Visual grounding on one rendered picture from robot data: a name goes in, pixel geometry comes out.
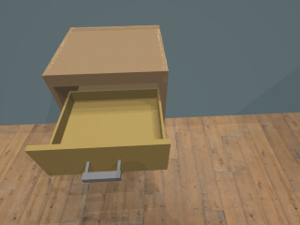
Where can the drawer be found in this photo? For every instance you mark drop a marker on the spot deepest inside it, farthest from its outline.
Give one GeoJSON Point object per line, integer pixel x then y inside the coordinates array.
{"type": "Point", "coordinates": [104, 126]}

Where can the cabinet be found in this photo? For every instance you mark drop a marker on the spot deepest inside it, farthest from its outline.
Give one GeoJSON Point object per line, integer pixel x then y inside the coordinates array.
{"type": "Point", "coordinates": [108, 58]}

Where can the handle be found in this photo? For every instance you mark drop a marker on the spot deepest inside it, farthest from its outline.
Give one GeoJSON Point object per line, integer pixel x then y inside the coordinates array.
{"type": "Point", "coordinates": [108, 176]}

